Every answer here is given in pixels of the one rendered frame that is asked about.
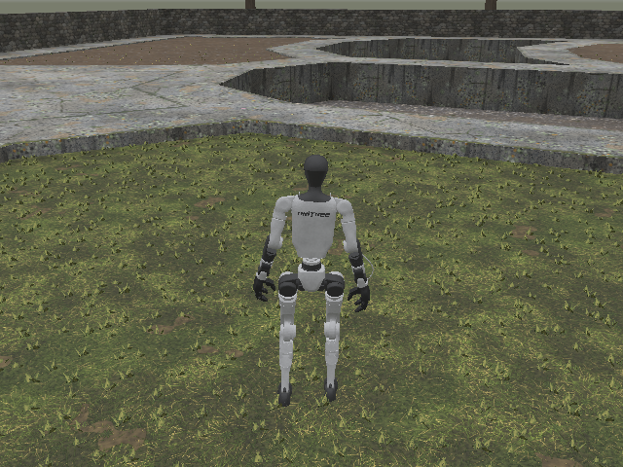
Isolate right robot hand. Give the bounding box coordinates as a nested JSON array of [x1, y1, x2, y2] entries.
[[348, 285, 370, 312]]

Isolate right robot thigh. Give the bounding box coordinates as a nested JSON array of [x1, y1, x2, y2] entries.
[[324, 271, 345, 340]]

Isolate robot thigh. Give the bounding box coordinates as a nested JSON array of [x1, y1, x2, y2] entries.
[[324, 271, 345, 340], [278, 271, 298, 341]]

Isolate robot left forearm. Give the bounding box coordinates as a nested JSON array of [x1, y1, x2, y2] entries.
[[256, 235, 276, 280]]

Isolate robot right forearm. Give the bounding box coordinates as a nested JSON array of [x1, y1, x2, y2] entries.
[[348, 239, 368, 288]]

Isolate left robot hand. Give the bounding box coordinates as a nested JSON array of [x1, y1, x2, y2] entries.
[[253, 276, 275, 302]]

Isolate left robot thigh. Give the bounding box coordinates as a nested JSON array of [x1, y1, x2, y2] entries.
[[278, 271, 298, 341]]

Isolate right robot upper arm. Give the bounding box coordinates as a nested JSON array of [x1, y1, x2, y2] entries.
[[335, 198, 358, 253]]

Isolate left robot upper arm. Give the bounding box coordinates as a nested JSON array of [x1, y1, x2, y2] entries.
[[268, 196, 294, 250]]

